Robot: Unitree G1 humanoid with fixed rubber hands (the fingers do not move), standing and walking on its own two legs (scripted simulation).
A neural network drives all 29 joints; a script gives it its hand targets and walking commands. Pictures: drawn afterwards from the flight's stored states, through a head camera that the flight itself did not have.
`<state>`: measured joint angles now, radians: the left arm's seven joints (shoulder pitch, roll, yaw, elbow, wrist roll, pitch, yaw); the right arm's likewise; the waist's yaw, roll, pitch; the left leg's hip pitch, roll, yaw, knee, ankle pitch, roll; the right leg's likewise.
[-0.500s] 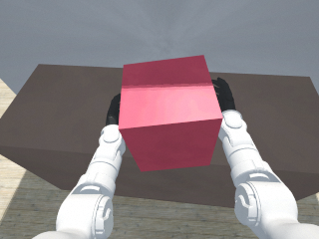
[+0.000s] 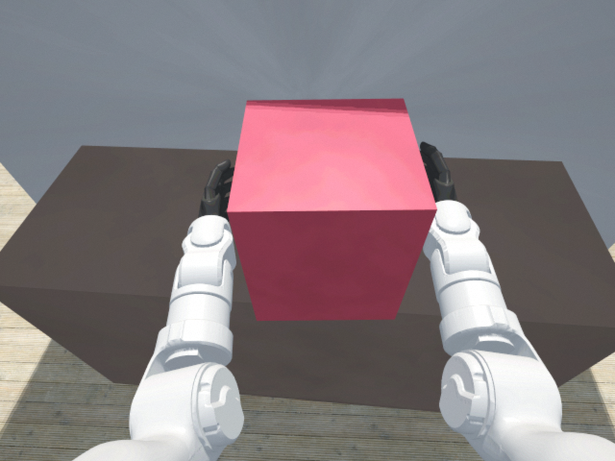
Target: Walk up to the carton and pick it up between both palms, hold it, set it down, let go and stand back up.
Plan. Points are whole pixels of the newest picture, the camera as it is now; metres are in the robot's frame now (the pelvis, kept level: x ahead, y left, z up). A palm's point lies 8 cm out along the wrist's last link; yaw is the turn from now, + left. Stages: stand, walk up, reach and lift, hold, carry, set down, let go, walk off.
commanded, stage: reach and lift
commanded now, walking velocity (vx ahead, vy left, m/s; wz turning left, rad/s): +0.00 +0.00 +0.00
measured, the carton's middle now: (325, 216) +0.42 -0.03 +0.08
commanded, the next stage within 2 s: hold in 1.90 s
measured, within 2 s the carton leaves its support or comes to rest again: neither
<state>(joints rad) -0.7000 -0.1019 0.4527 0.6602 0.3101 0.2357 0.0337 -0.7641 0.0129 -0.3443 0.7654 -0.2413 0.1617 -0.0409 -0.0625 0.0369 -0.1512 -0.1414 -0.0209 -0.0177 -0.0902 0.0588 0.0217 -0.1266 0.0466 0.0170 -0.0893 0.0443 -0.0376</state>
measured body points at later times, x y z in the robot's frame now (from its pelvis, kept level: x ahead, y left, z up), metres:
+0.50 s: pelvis -0.02 +0.01 +0.00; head -0.02 +0.01 +0.45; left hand +0.39 +0.14 +0.14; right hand +0.38 -0.16 +0.14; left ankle -0.01 +0.11 -0.75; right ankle -0.02 -0.09 -0.75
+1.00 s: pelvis -0.02 +0.03 +0.00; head -0.03 +0.02 +0.45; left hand +0.36 +0.16 +0.19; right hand +0.36 -0.14 +0.17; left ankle -0.01 +0.11 -0.75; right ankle -0.02 -0.09 -0.75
